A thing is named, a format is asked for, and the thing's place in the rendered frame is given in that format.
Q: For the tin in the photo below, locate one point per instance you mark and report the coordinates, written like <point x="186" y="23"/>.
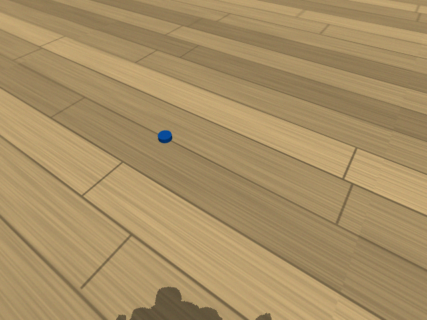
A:
<point x="165" y="136"/>

